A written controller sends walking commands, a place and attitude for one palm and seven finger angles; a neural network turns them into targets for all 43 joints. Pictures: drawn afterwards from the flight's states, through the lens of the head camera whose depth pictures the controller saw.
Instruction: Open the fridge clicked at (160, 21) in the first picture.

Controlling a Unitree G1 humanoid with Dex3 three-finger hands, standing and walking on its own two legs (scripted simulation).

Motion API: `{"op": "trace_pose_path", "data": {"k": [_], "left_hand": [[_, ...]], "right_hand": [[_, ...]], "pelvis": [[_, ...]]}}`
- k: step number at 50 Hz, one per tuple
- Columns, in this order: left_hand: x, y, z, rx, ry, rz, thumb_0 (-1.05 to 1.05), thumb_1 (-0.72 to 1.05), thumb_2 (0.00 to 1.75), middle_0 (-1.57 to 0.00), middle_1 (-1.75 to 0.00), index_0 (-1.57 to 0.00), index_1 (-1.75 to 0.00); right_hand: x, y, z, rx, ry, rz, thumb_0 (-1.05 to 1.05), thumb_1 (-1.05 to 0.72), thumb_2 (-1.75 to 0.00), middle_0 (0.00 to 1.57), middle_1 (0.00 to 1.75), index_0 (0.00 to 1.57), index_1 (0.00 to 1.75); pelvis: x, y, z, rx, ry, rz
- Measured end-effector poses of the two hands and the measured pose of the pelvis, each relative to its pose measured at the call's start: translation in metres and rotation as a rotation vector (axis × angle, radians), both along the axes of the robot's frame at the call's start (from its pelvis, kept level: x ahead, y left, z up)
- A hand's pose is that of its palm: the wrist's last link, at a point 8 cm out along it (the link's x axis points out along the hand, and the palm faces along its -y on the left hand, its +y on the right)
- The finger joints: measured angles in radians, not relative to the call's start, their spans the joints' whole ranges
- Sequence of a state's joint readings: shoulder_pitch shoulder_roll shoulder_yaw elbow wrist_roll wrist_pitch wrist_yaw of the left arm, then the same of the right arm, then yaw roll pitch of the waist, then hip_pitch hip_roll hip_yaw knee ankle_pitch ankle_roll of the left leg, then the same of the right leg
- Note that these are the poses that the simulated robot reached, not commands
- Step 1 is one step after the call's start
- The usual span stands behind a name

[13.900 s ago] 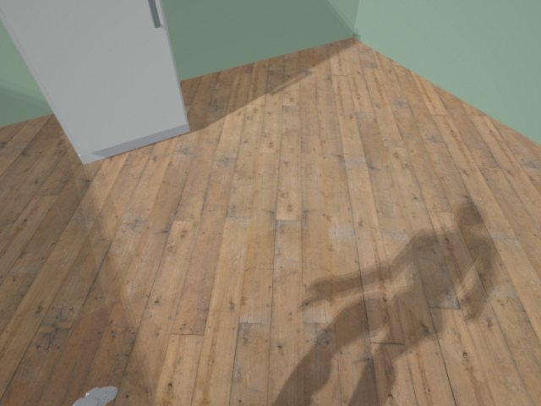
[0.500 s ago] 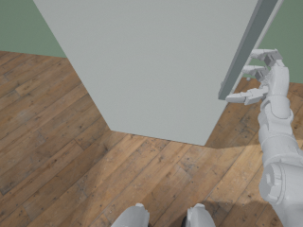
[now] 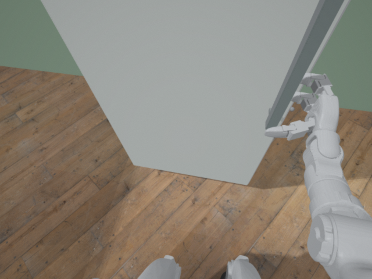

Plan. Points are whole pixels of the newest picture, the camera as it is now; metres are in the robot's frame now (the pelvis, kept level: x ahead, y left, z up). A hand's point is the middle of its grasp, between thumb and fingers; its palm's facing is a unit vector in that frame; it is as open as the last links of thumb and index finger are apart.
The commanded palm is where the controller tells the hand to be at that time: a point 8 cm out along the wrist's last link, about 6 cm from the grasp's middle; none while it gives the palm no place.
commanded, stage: slide the fingers in behind the handle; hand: right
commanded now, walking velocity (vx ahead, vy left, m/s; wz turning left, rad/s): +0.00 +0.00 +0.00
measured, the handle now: (298, 58) +0.54 -0.13 +0.16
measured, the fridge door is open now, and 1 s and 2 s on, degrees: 0 0 0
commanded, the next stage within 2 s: grip the handle and tug to test in 1.18 s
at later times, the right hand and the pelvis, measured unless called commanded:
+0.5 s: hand (281, 108) +0.48 -0.12 +0.08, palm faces +0.04 +1.00 -0.01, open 14.0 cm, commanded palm +0.45 -0.16 +0.08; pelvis +0.00 +0.00 +0.00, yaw +0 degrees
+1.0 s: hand (274, 107) +0.48 -0.11 +0.08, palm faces +0.04 +1.00 -0.02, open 14.0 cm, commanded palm +0.45 -0.15 +0.08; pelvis +0.00 +0.01 +0.00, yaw +0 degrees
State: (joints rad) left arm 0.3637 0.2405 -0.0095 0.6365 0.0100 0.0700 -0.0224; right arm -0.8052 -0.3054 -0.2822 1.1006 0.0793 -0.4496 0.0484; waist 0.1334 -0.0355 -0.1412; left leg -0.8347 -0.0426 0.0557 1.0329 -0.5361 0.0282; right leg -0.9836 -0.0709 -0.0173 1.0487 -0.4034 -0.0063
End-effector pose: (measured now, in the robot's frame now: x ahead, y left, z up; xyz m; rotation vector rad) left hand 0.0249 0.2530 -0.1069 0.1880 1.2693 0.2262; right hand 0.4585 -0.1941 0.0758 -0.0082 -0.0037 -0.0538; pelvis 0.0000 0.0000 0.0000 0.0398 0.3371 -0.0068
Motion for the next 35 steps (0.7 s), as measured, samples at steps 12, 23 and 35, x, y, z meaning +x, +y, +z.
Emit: {"op": "trace_pose_path", "data": {"k": [12, 23, 35], "left_hand": [[0.004, 0.001, -0.001, -0.007, 0.001, -0.008, 0.00, 0.90, 0.90, -0.20, -0.30, -0.21, -0.30], [-0.001, 0.002, -0.003, -0.015, 0.008, 0.000, 0.00, 0.90, 0.90, -0.20, -0.30, -0.21, -0.30], [-0.008, 0.003, -0.004, -0.021, 0.021, 0.000, 0.00, 0.90, 0.90, -0.20, -0.30, -0.21, -0.30]], "right_hand": [[-0.002, 0.012, 0.000, 0.003, 0.002, 0.014, -0.01, 0.50, -0.30, 0.30, 1.20, 0.30, 1.20], [-0.002, 0.022, 0.002, -0.004, -0.009, 0.012, -0.01, 0.50, -0.30, 0.30, 1.20, 0.30, 1.20], [-0.003, 0.034, 0.003, -0.003, -0.017, 0.023, -0.01, 0.50, -0.30, 0.30, 1.20, 0.30, 1.20]], "pelvis": [[0.002, 0.001, 0.001, -0.004, -0.001, -0.002], [0.001, 0.002, 0.001, -0.008, -0.003, 0.002], [-0.001, 0.004, 0.001, -0.009, -0.002, -0.001]]}}
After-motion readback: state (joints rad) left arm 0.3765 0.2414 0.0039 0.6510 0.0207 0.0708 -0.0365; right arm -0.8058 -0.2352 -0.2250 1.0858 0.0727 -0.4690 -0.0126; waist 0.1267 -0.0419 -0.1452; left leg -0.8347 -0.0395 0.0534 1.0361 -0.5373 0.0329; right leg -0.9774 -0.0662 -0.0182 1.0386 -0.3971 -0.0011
